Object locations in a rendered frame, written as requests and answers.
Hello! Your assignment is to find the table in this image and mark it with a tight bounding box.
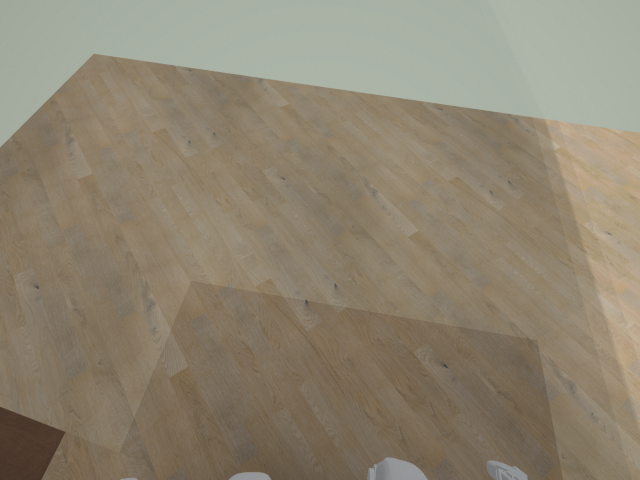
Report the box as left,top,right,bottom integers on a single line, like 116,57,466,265
0,407,65,480

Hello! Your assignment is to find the robot right hand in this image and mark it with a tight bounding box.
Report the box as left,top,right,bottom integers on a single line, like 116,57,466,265
486,460,528,480

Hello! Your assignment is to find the right robot thigh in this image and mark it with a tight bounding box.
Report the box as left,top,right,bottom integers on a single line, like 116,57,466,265
367,459,428,480

